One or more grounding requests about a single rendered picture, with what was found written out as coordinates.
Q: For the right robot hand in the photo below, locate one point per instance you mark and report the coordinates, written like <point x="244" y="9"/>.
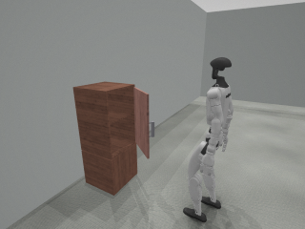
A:
<point x="225" y="140"/>

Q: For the left robot hand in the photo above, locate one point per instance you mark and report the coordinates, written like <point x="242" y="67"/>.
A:
<point x="209" y="161"/>

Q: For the robot left forearm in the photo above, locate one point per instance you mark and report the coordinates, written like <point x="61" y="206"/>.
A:
<point x="215" y="134"/>

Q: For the humanoid robot head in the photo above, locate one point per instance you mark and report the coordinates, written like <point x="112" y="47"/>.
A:
<point x="219" y="64"/>

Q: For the cupboard door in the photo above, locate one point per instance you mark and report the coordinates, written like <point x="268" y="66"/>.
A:
<point x="142" y="120"/>

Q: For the robot right forearm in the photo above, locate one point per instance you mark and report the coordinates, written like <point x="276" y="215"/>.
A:
<point x="225" y="127"/>

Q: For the right robot upper arm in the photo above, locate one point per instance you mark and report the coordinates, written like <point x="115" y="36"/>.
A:
<point x="231" y="106"/>

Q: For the robot right foot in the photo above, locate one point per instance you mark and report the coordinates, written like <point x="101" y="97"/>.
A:
<point x="207" y="200"/>

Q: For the handle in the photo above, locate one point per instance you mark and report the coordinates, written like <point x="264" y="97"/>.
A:
<point x="152" y="129"/>

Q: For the left robot upper arm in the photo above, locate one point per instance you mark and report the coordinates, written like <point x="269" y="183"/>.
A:
<point x="214" y="96"/>

